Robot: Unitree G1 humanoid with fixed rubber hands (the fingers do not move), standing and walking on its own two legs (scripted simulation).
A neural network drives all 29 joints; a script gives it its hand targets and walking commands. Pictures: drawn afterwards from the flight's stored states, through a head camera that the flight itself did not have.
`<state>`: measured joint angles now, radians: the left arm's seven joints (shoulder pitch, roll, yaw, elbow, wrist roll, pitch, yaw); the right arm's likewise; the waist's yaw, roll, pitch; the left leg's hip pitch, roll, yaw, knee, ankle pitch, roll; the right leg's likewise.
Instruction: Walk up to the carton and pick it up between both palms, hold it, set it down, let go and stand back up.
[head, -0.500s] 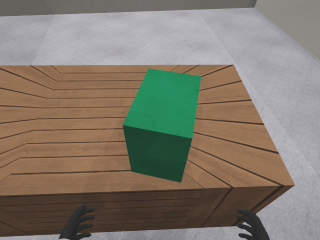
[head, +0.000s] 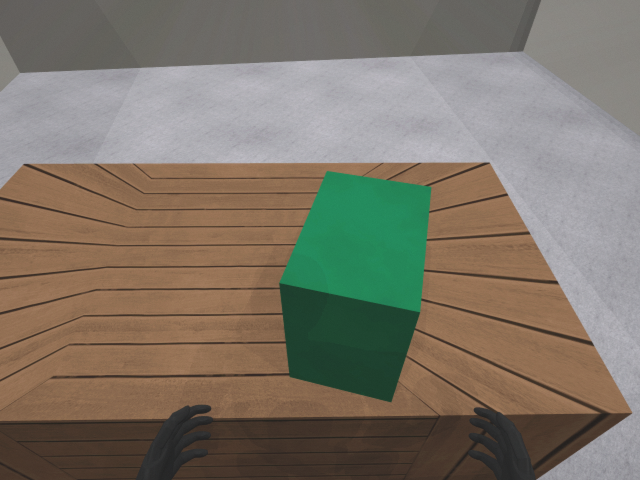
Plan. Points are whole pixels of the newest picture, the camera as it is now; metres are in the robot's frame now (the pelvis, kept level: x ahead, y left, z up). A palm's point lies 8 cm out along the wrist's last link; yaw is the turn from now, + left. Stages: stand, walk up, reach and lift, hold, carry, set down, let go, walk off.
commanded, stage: reach and lift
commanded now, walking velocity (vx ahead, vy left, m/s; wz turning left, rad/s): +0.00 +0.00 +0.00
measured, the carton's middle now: (358, 284) +0.46 -0.03 -0.05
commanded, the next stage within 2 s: none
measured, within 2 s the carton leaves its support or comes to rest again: neither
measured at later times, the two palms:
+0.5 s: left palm (174, 445) +0.20 +0.21 -0.04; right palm (505, 455) +0.19 -0.19 -0.04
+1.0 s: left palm (203, 366) +0.28 +0.19 +0.00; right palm (509, 381) +0.26 -0.20 +0.00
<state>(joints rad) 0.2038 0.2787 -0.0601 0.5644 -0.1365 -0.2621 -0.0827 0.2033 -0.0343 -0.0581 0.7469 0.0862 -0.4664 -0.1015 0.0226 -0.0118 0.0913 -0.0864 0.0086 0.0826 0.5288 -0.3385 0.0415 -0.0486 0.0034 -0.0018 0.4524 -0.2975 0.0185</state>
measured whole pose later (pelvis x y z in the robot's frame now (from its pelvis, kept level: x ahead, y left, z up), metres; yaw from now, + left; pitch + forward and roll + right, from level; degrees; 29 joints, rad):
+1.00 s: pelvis -0.01 -0.02 +0.00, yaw +1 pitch -1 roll -1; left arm -0.21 0.27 -0.08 0.70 -0.21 -0.19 -0.06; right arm -0.15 -0.04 -0.03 0.69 0.17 -0.29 -0.19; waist -0.03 -0.03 0.03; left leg -0.22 0.02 0.04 0.53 -0.30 0.02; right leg -0.18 0.02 -0.02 0.47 -0.27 -0.01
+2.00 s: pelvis -0.03 -0.02 +0.00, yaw +1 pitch +11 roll -1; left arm -0.95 0.37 -0.06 1.17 -0.26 0.06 -0.03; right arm -0.77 -0.12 -0.09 0.91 0.26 0.09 -0.23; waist -0.14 -0.04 -0.15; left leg -0.47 0.02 0.03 0.48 -0.21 0.02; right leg -0.42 0.03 -0.03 0.40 -0.18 -0.01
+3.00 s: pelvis -0.04 -0.03 -0.03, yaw +2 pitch +30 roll -3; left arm -1.10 0.32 0.00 1.56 -0.16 -0.36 -0.01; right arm -0.90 -0.06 -0.23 1.26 0.11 -0.30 -0.17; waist -0.17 -0.02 -0.29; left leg -1.00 0.03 -0.02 0.72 -0.25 0.00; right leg -0.93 0.03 -0.08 0.63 -0.23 -0.02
